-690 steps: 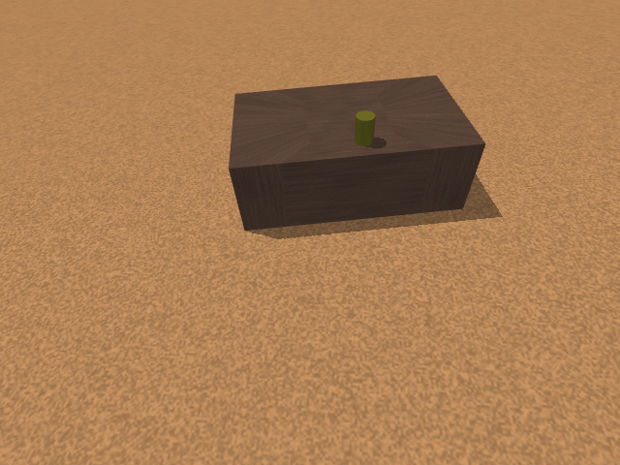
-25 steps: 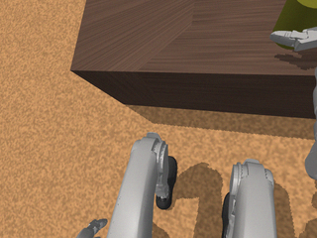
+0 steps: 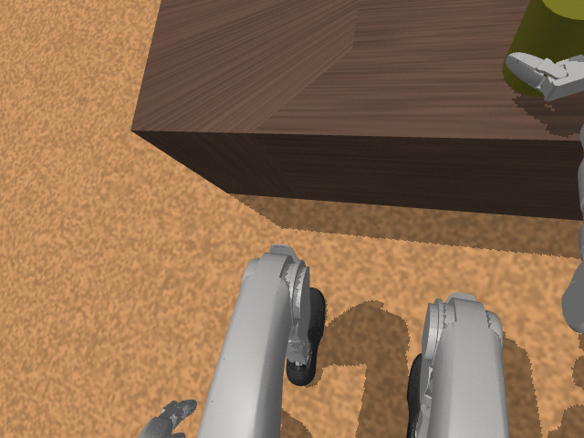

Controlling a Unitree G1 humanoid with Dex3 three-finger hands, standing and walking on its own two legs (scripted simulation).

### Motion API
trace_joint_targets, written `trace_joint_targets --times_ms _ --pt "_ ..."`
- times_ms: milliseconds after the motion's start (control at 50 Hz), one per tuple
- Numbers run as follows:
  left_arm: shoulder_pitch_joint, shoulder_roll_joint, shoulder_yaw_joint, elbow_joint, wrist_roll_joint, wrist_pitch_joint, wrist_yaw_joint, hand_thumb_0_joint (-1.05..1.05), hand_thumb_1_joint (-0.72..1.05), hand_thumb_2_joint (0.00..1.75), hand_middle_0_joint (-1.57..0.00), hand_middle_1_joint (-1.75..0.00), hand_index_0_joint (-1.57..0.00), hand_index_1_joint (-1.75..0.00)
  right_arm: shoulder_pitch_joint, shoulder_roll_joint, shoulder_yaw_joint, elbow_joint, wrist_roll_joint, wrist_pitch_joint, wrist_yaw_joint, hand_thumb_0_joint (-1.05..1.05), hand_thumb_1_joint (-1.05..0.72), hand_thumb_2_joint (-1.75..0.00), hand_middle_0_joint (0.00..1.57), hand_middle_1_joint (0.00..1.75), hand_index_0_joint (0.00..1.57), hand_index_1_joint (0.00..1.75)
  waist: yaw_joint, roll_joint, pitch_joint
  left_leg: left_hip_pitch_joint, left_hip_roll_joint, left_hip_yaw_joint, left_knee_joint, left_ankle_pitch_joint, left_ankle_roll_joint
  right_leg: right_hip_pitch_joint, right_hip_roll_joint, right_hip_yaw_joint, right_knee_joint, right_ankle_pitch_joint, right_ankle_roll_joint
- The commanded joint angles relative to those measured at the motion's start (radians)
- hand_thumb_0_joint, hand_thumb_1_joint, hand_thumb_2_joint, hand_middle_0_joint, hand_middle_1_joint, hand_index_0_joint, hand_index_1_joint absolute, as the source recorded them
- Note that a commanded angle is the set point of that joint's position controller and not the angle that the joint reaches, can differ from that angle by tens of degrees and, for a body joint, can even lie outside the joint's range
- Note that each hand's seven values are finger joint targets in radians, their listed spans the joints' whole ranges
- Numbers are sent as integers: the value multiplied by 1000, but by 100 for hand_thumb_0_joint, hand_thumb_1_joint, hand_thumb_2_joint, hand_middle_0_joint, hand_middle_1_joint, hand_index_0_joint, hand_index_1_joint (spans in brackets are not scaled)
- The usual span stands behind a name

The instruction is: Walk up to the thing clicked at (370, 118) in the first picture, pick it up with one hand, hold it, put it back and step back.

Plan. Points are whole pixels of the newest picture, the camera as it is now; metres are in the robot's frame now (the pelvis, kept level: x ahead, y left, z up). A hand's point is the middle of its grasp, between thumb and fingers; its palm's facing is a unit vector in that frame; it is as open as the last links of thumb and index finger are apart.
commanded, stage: settle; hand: right
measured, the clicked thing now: (560, 31) +0.59 -0.14 +0.00
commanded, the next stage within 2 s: lift in 0.86 s
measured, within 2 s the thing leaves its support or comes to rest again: leaves its support in 0.02 s
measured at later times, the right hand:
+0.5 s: hand out of the picture +0.60 -0.14 +0.08, palm faces +0.02 +1.00 -0.03, open 10.7 cm
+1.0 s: hand out of the picture +0.60 -0.13 +0.12, palm faces +0.03 +1.00 -0.03, open 10.7 cm
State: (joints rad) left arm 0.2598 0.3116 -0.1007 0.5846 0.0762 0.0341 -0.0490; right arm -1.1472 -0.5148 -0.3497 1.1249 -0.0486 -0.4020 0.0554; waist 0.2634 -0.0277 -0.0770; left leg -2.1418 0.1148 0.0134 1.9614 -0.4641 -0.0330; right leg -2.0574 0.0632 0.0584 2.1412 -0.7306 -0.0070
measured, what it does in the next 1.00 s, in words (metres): rises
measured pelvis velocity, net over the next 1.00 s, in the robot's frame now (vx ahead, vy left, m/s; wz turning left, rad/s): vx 0.03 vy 0.01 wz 0.00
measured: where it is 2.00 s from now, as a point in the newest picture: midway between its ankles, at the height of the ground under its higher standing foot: (360, 388)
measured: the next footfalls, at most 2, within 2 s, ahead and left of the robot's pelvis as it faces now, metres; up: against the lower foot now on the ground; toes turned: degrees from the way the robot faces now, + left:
none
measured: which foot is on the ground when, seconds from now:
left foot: down 0.00-1.00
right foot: down 0.00-1.00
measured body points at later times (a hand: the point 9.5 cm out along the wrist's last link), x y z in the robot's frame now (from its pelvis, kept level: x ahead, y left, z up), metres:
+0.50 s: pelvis +0.02 +0.00 +0.06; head +0.25 -0.02 +0.45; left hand +0.05 +0.28 -0.05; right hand +0.59 -0.19 +0.09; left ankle +0.14 +0.15 -0.38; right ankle +0.06 -0.11 -0.38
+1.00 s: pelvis +0.03 +0.01 +0.10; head +0.25 -0.01 +0.49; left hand +0.06 +0.28 -0.01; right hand +0.59 -0.18 +0.12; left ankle +0.14 +0.15 -0.38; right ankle +0.06 -0.11 -0.38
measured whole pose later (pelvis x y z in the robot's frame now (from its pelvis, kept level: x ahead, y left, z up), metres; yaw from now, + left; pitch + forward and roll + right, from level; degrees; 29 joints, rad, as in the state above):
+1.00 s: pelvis +0.03 +0.01 +0.10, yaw +0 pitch +37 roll +2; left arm 0.28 0.29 -0.05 0.60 0.04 -0.01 -0.02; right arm -1.07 -0.46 -0.37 1.12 0.01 -0.39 0.08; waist 0.22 -0.04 -0.14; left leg -1.84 0.08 0.02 1.68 -0.48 -0.02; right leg -1.73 0.02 0.04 1.81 -0.72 0.00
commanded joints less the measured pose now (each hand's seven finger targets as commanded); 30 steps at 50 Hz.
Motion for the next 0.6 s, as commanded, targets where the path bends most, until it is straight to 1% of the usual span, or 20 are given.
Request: trace_joint_targets --times_ms 0,60,100,120,140,160,220,240,260,280,300,320,340,360,400,440,460,540,560,580 --pt "240 230 102 -6 -14 -8 21 0 87 92 -21 -30 -20 -32 -590 -208 -16 -369 41 -85 -6 0 -19 -130 129 142 133 143 14 -288 -909 618 -28 32 -150 120 69 508 -11 -4 -389 226 3" --pt "243 216 109 -3 -23 -17 32 0 88 92 -21 -30 -19 -31 -594 -200 -4 -399 52 -68 -3 0 -17 -133 131 145 135 145 27 -265 -923 682 -30 22 -199 134 69 519 -12 -27 -397 236 -4" --pt "256 213 117 28 -27 -23 39 0 88 92 -21 -30 -20 -31 -540 -174 -5 -342 60 -53 -2 0 -17 -136 132 148 137 149 26 -225 -863 685 -33 21 -230 111 68 488 -12 -29 -416 206 -7" --pt "242 207 112 19 -28 -27 40 0 88 92 -21 -30 -19 -31 -536 -147 10 -320 65 -49 -1 0 -20 -138 134 150 138 150 34 -219 -817 674 -34 23 -239 106 68 470 -13 -30 -422 202 -7" --pt "232 205 112 11 -31 -33 42 0 89 92 -21 -30 -20 -31 -555 -160 -2 -318 68 -47 -2 0 -21 -137 135 150 140 150 30 -199 -813 673 -34 22 -251 98 66 473 -14 -26 -429 198 -9" --pt "228 203 111 9 -33 -36 43 0 88 92 -21 -30 -20 -31 -551 -150 10 -306 64 -45 0 0 -22 -137 135 150 140 150 31 -201 -801 658 -35 25 -248 102 68 481 -16 -14 -441 206 -5" --pt "231 196 115 17 -34 -40 43 0 88 92 -21 -31 -20 -32 -491 -160 0 -223 56 -39 9 0 -17 -136 134 149 139 149 24 -159 -755 688 -38 20 -274 86 66 442 -19 -23 -446 188 -12" --pt "232 194 111 12 -35 -41 40 0 88 92 -21 -31 -20 -32 -465 -142 -1 -193 60 -39 15 0 -17 -137 135 150 140 150 29 -142 -735 698 -38 21 -277 102 66 433 -18 -26 -448 203 -12" --pt "229 194 110 17 -35 -41 41 0 88 92 -21 -31 -20 -32 -462 -162 -18 -184 63 -41 17 0 -19 -137 135 151 140 151 15 -145 -721 696 -40 19 -284 88 66 428 -18 -25 -459 192 -12" --pt "240 192 109 16 -35 -41 38 0 87 92 -21 -31 -20 -32 -440 -145 -11 -166 63 -41 22 0 -15 -136 135 149 140 149 17 -149 -718 701 -38 22 -276 111 69 440 -20 -22 -465 220 -9" --pt "240 189 110 16 -35 -40 36 0 88 91 -21 -31 -21 -31 -454 -171 -25 -177 63 -46 22 0 -14 -136 134 149 139 149 4 -152 -726 721 -42 16 -292 97 69 430 -19 -27 -471 200 -13" --pt "241 187 106 7 -36 -40 35 0 88 91 -21 -31 -20 -31 -445 -153 -20 -175 64 -48 26 0 -16 -134 135 148 139 148 11 -145 -740 737 -39 15 -292 126 68 448 -19 -29 -467 231 -13" --pt "239 189 108 5 -36 -39 34 0 88 91 -21 -31 -21 -31 -455 -180 -33 -176 60 -48 25 0 -15 -134 134 148 139 148 2 -155 -737 728 -40 15 -290 118 70 453 -20 -26 -478 230 -11" --pt "239 188 107 2 -35 -39 34 0 88 92 -21 -31 -20 -32 -460 -168 -26 -205 63 -54 28 0 -16 -134 135 148 140 148 -1 -173 -756 732 -39 14 -286 144 72 481 -23 -25 -479 262 -8" --pt "247 187 112 -6 -34 -36 35 0 88 91 -21 -30 -20 -31 -493 -185 -29 -258 62 -64 28 0 -16 -134 134 148 138 148 -4 -197 -804 765 -41 9 -296 171 74 517 -23 -29 -483 288 -7" --pt "249 185 116 -8 -35 -35 35 0 87 92 -21 -30 -20 -31 -513 -181 -23 -288 67 -65 25 0 -14 -133 131 146 136 146 -1 -203 -819 780 -41 7 -313 162 74 536 -24 -29 -499 275 -7" --pt "249 185 116 -11 -37 -35 36 0 88 91 -21 -31 -20 -31 -511 -191 -35 -299 70 -66 22 0 -13 -132 131 146 136 146 -5 -189 -844 798 -42 6 -329 150 72 550 -23 -30 -510 261 -9" --pt "252 182 123 -8 -42 -39 43 0 88 91 -21 -30 -20 -31 -528 -171 -16 -379 81 -65 17 0 -13 -132 130 145 135 145 -3 -214 -915 855 -43 3 -351 190 73 628 -26 -31 -530 303 -5" --pt "253 183 123 -5 -44 -40 47 0 89 91 -20 -30 -20 -31 -537 -190 -26 -390 82 -64 13 0 -15 -132 131 146 136 146 -10 -208 -920 864 -44 4 -357 191 73 641 -28 -27 -538 311 -4" --pt "255 181 126 0 -45 -41 48 0 89 92 -20 -30 -19 -31 -527 -155 -5 -391 83 -62 13 0 -14 -134 130 147 135 147 -3 -226 -911 847 -45 8 -353 208 77 667 -31 -22 -546 340 2"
